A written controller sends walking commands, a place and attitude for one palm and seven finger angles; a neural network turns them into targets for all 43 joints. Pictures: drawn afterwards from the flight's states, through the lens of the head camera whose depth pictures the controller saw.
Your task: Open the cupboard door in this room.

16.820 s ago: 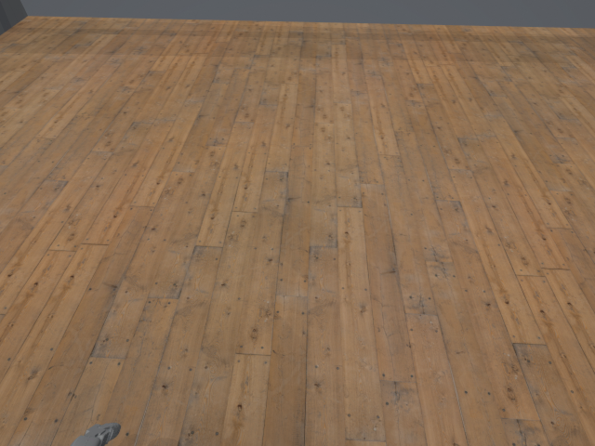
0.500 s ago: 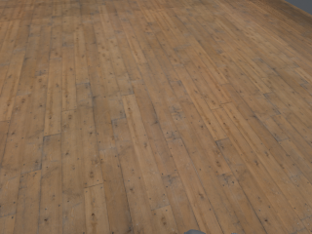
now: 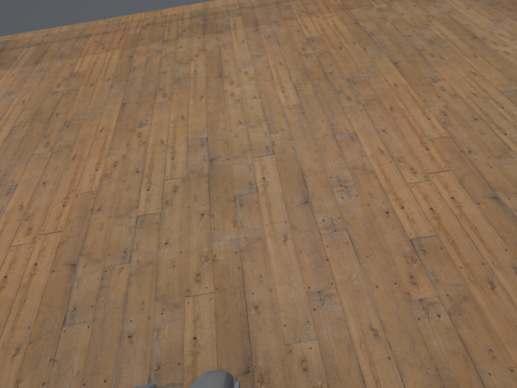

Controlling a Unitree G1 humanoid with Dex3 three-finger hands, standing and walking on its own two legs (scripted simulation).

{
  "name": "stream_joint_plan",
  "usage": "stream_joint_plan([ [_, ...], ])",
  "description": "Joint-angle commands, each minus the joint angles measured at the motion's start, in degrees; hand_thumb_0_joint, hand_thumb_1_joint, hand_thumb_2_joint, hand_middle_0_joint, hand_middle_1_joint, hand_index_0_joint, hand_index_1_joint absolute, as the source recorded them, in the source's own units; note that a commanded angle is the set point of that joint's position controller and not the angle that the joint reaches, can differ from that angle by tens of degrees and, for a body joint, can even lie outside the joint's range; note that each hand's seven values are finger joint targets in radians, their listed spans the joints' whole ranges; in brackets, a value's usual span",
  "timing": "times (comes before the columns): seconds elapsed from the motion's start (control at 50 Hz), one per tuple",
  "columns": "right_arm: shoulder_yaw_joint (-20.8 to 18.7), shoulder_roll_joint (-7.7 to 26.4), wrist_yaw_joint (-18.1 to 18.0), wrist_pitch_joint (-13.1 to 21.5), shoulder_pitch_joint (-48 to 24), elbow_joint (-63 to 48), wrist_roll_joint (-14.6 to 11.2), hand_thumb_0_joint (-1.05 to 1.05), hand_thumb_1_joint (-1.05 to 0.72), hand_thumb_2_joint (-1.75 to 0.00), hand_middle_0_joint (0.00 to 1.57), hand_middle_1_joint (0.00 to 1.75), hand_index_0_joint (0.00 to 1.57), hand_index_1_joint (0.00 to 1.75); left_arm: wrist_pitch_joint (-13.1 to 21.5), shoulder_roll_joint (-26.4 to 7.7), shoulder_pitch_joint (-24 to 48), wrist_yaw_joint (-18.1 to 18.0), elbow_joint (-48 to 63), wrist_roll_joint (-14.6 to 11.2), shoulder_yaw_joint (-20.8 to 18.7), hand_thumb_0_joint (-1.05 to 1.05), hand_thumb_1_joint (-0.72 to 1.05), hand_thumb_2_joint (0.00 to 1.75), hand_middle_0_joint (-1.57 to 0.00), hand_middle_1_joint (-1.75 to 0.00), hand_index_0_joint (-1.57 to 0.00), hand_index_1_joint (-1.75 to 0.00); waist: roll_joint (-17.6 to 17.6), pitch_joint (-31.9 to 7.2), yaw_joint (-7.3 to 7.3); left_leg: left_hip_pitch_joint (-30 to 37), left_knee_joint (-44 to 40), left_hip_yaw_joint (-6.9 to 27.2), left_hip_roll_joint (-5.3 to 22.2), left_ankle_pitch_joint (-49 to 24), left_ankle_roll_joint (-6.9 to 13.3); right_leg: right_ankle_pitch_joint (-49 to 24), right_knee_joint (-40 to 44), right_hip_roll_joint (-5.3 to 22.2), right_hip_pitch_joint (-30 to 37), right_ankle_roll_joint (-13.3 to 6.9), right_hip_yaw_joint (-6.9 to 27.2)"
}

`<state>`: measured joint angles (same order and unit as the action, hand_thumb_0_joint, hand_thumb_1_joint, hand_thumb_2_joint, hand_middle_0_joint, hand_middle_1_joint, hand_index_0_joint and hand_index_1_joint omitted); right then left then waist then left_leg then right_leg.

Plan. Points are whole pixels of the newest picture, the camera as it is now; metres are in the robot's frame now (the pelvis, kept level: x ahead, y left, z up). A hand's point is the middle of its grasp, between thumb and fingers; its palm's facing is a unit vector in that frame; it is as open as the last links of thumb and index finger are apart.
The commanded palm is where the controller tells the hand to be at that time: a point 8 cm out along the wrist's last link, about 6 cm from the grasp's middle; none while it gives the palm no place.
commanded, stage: turn or walk to find it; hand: left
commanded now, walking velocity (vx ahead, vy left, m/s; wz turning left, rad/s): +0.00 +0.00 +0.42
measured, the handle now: out of the picture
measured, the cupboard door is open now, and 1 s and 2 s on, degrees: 0 0 0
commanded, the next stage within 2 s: stand and wait in 0.86 s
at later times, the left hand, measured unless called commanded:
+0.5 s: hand out of the picture -0.02 +0.27 -0.17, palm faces +0.26 -0.93 -0.25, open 7.3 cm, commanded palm none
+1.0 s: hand out of the picture -0.05 +0.18 -0.15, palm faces +0.44 -0.86 -0.27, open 7.3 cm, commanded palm none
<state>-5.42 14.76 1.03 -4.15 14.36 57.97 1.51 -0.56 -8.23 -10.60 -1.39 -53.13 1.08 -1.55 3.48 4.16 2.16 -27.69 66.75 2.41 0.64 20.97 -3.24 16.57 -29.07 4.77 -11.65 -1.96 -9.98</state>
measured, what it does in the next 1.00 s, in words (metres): steps on the spot, turning left: left foot, then right foot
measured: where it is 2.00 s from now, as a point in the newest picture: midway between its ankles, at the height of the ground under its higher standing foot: outside the picture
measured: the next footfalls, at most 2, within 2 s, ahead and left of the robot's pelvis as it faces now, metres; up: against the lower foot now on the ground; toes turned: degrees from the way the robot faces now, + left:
left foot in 0.28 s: +0.01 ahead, +0.16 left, +0.00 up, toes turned +13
right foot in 0.74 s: +0.04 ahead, -0.09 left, +0.00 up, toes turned +14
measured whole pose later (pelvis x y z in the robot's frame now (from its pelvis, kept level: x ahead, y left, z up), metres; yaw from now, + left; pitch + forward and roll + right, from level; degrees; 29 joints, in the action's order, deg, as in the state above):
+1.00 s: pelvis -0.04 -0.02 +0.00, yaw +26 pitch -1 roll +2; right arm -5.5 14.6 1.0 -4.3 14.1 58.1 1.5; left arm -0.5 -8.2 -12.3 -1.6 -53.8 1.1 -1.8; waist 2.9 3.8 1.6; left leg -27.6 66.3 2.6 1.2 20.2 -3.6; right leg 16.3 -28.8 5.0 -11.3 -1.7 -10.9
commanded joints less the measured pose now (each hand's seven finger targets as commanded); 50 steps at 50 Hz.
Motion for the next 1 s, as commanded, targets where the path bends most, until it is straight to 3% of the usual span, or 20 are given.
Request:
stream_joint_plan([
  [0.0, 0.2, 2.3, -0.3, 0.9, -2.4, -4.0, -0.3, 0.0, -0.9, -0.9, 0.2, 0.3, 0.2, 0.3, 1.6, -12.2, -3.5, -0.6, 2.4, 0.2, -3.1, 0.0, 0.9, 0.9, -0.2, -0.3, -0.2, -0.3, -13.0, -3.3, -3.06, -3.8, -3.3, -1.0, 1.6, 1.4, -1.4, -22.1, 10.0, 14.3, 6.7, -4.8, 8.8],
  [0.14, 1.4, 1.0, -0.4, 2.0, -6.7, -5.3, -1.0, 0.0, -0.9, -0.9, 0.2, 0.3, 0.2, 0.3, 0.9, -15.2, -6.1, -0.4, 0.7, 0.7, -4.1, 0.0, 0.9, 0.9, -0.2, -0.3, -0.2, -0.3, -15.1, -5.2, -5.21, 4.0, -21.9, -6.2, 1.5, 5.4, -0.2, -29.3, 5.4, 16.6, 8.4, -6.4, 6.4],
  [0.2, 1.5, 1.7, -0.5, 2.7, -3.5, -4.8, -1.0, 0.0, -0.9, -0.9, 0.2, 0.3, 0.2, 0.3, 0.4, -15.6, -4.5, -0.3, 0.2, 0.3, -4.2, 0.0, 0.9, 0.9, -0.2, -0.3, -0.2, -0.3, -13.8, -6.7, -2.9, 12.3, -34.8, -8.0, 0.9, -3.3, 0.6, -26.2, 0.3, 15.7, 5.4, -3.2, 3.6],
  [0.22, 1.1, 3.0, -0.5, 3.1, -1.4, -4.2, -0.9, 0.0, -0.9, -0.9, 0.2, 0.3, 0.2, 0.3, 0.1, -14.9, -3.8, -0.2, 0.2, -0.1, -4.2, 0.0, 0.9, 0.9, -0.2, -0.3, -0.2, -0.3, -9.8, -7.6, -1.25, 19.1, -42.1, -7.0, 1.8, -11.1, 1.3, -21.1, -4.3, 14.3, 1.0, -0.6, 1.3],
  [0.24, 0.1, 7.7, -0.6, 3.7, 0.7, -4.3, -0.5, 0.0, -0.9, -0.9, 0.2, 0.3, 0.2, 0.3, -0.4, -12.4, -4.5, 0.0, 1.3, -0.5, -3.8, 0.0, 0.9, 0.9, -0.2, -0.3, -0.2, -0.3, 2.2, -9.1, -0.05, 26.7, -46.4, 5.5, 10.4, -20.9, 4.8, -6.5, -14.4, 8.6, -9.0, 3.1, -1.4],
  [0.26, -0.9, 12.1, -0.9, 3.6, 3.2, -4.1, -0.5, 0.0, -0.9, -0.9, 0.2, 0.3, 0.2, 0.3, -0.7, -8.8, -2.4, 0.2, 3.2, -0.5, -2.5, 0.0, 0.9, 0.9, -0.2, -0.3, -0.2, -0.3, 15.2, -7.9, 0.97, 28.3, -48.1, 17.7, 21.0, -38.3, 10.0, 20.0, -24.9, 2.6, -19.2, 6.2, -0.1],
  [0.28, -1.0, 12.8, -1.1, 3.0, 3.7, -3.5, -0.4, 0.0, -0.9, -0.9, 0.2, 0.3, 0.2, 0.3, -1.3, -9.8, -0.4, -0.1, 3.6, -0.2, -2.5, 0.0, 0.9, 0.9, -0.2, -0.3, -0.2, -0.3, 10.4, -7.4, 1.63, 24.3, -48.0, 15.9, 23.5, -36.0, 13.6, 21.0, -30.7, 2.9, -17.8, 5.4, 4.5],
  [0.32, -0.1, 9.6, -2.1, 3.2, -1.6, -4.5, -0.2, 0.0, -0.9, -0.9, 0.2, 0.3, 0.2, 0.3, -2.0, -10.4, 1.6, 0.1, 2.2, -0.1, -3.1, 0.0, 0.9, 0.9, -0.2, -0.3, -0.2, -0.3, 11.9, -3.2, 0.19, 19.4, -49.8, 13.5, 17.5, -26.2, 12.2, 14.1, -34.2, 3.2, -19.8, 5.4, 7.9],
  [0.4, 0.7, 7.8, -2.2, 3.9, -4.7, -5.8, -0.5, 0.0, -0.9, -0.9, 0.2, 0.3, 0.2, 0.3, -1.5, -10.3, -1.6, 0.9, 0.0, -0.1, -3.0, 0.0, 0.9, 0.9, -0.2, -0.3, -0.2, -0.3, 4.0, -4.6, -2.01, 21.2, -48.4, 7.8, 13.1, -30.3, 11.4, 6.5, -35.2, 1.8, -19.0, 6.4, 8.1],
  [0.58, -0.3, 8.0, -1.7, 3.3, -1.3, -5.8, 0.0, 0.0, -0.9, -0.9, 0.2, 0.3, 0.2, 0.3, -1.2, -8.8, 2.7, 0.4, 3.2, -0.4, -2.4, 0.0, 0.9, 0.9, -0.2, -0.3, -0.2, -0.3, 5.3, -5.5, -0.02, 20.2, -47.6, 14.1, 12.9, -26.1, 13.3, 9.8, -21.3, -0.4, -14.8, 6.6, 8.4],
  [0.64, -0.6, 8.1, -1.6, 3.0, -3.1, -6.3, 0.1, 0.0, -0.9, -0.9, 0.2, 0.3, 0.2, 0.3, -0.8, -8.5, 0.0, 0.3, 2.8, -0.8, -2.4, 0.0, 0.9, 0.9, -0.2, -0.3, -0.2, -0.3, 6.3, -6.4, -1.36, 16.3, -45.5, 15.6, 11.5, -27.1, 12.5, 7.7, -10.9, -2.2, -7.5, 5.9, 7.3],
  [0.68, -0.7, 7.5, -1.5, 2.9, -4.1, -6.7, -0.3, 0.0, -0.9, -0.9, 0.2, 0.3, 0.2, 0.3, -0.1, -9.2, -4.2, 0.2, 1.7, -0.9, -2.6, 0.0, 0.9, 0.9, -0.2, -0.3, -0.2, -0.3, 4.6, -7.9, -3.55, 11.2, -41.6, 14.8, 8.9, -24.0, 10.2, -1.5, 1.0, -2.6, 2.0, 5.7, 6.6],
  [0.7, -0.5, 5.7, -1.3, 2.9, -4.1, -6.8, -0.7, 0.0, -0.9, -0.9, 0.2, 0.3, 0.2, 0.3, 0.4, -11.1, -6.4, 0.0, 1.2, -0.6, -3.1, 0.0, 0.9, 0.9, -0.2, -0.3, -0.2, -0.3, -0.4, -8.9, -4.56, 5.7, -37.6, 12.4, 5.6, -16.4, 7.3, -5.5, 8.2, 0.6, 9.2, 5.0, 9.2],
  [0.72, 0.0, 1.6, -1.0, 2.9, -2.8, -7.7, -1.2, 0.0, -0.9, -0.9, 0.2, 0.3, 0.2, 0.3, 1.1, -16.1, -7.5, -0.5, 1.4, 0.4, -4.0, 0.0, 0.9, 0.9, -0.2, -0.3, -0.2, -0.3, -16.0, -9.6, -4.92, -4.9, -26.0, 4.2, -2.0, -0.8, 3.0, -5.6, 12.7, 14.4, 15.9, 0.6, 22.9],
  [0.74, -0.2, 2.6, -1.1, 2.7, -5.1, -9.0, -0.8, 0.0, -0.9, -0.9, 0.2, 0.3, 0.2, 0.3, 0.9, -18.5, -6.7, -0.6, 2.4, 0.3, -4.3, 0.0, 0.9, 0.9, -0.2, -0.3, -0.2, -0.3, -20.0, -6.8, -5.74, -6.3, -13.8, 1.3, -4.1, 12.6, 1.6, -11.4, 14.0, 23.5, 8.1, -5.5, 30.1],
  [0.76, -0.8, 4.0, -0.9, 2.1, -5.0, -8.8, -0.4, 0.0, -0.9, -0.9, 0.2, 0.3, 0.2, 0.3, 0.5, -17.1, -4.3, -0.8, 3.3, 0.1, -3.9, 0.0, 0.9, 0.9, -0.2, -0.3, -0.2, -0.3, -13.4, -4.9, -4.41, -4.2, -6.2, 3.2, -2.4, 10.8, 1.9, -11.2, 14.1, 22.9, 1.7, -7.4, 25.5],
  [0.78, -0.9, 3.6, -0.8, 1.3, -3.7, -7.2, -0.1, 0.0, -0.9, -0.9, 0.2, 0.3, 0.2, 0.3, 0.9, -14.9, -0.9, -1.0, 3.9, 0.0, -4.1, 0.0, 0.9, 0.9, -0.2, -0.3, -0.2, -0.3, -16.6, -3.1, -2.83, -5.0, -1.9, 4.3, -1.1, 8.5, 1.9, -8.0, 14.6, 19.5, -0.9, -6.2, 23.1],
  [0.82, -0.9, 3.5, -0.4, 1.0, -1.3, -4.6, 0.0, 0.0, -0.9, -0.9, 0.2, 0.3, 0.2, 0.3, 1.1, -11.9, 2.3, -0.5, 4.5, -0.3, -2.9, 0.0, 0.9, 0.9, -0.2, -0.3, -0.2, -0.3, -12.3, -0.5, -0.93, -5.0, 3.4, 2.5, -0.1, 2.0, 1.0, -9.7, 13.0, 14.1, -1.5, -3.7, 15.2],
  [0.86, -0.6, 2.3, -0.2, 0.9, 0.4, -3.5, -0.2, 0.0, -0.9, -0.9, 0.2, 0.3, 0.2, 0.3, 1.5, -10.4, 0.9, -0.5, 3.9, -0.3, -2.5, 0.0, 0.9, 0.9, -0.2, -0.3, -0.2, -0.3, -12.2, -1.4, -0.84, -4.7, 3.7, 1.4, 0.0, -1.3, 0.3, -15.4, 11.8, 11.9, 0.5, -2.6, 11.1],
  [0.98, -0.1, 2.3, -0.3, 0.7, -3.5, -4.0, -0.3, 0.0, -0.9, -0.9, 0.2, 0.3, 0.2, 0.3, 1.5, -12.0, -4.2, -0.7, 2.2, 0.2, -3.1, 0.0, 0.9, 0.9, -0.2, -0.3, -0.2, -0.3, -12.4, -1.8, -3.16, -4.1, -3.0, -0.9, 1.9, 1.0, -1.4, -17.5, 11.2, 15.0, 5.0, -4.7, 9.2],
])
